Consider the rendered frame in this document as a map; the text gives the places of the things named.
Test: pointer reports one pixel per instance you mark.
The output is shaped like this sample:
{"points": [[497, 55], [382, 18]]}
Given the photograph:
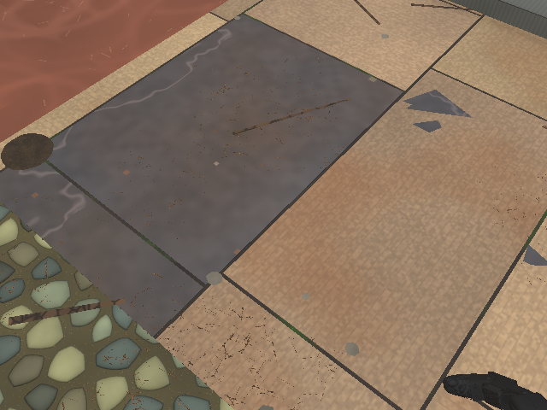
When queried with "right robot hand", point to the right robot hand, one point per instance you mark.
{"points": [[496, 390]]}

